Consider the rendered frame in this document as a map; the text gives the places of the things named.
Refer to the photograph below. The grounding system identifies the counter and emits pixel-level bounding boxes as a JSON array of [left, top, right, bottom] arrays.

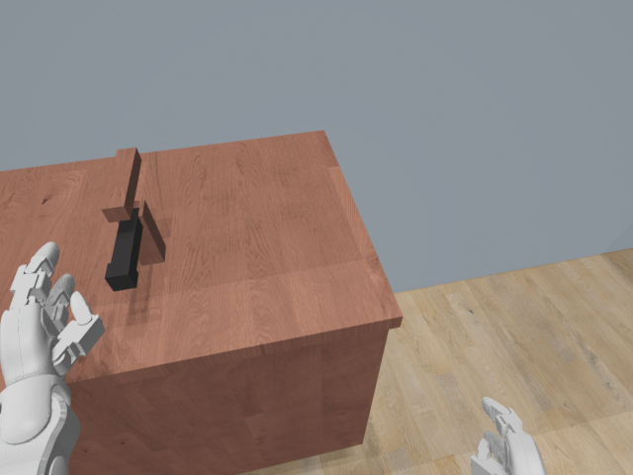
[[0, 130, 403, 475]]

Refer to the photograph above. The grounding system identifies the left robot forearm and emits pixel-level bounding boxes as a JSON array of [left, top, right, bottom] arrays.
[[0, 375, 80, 475]]

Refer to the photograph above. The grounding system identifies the left robot hand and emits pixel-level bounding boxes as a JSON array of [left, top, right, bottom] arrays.
[[0, 241, 105, 388]]

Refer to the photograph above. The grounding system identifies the right robot hand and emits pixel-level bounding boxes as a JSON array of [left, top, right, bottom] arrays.
[[471, 397, 547, 475]]

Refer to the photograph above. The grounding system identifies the tap lever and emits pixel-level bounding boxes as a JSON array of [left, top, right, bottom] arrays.
[[105, 208, 143, 292]]

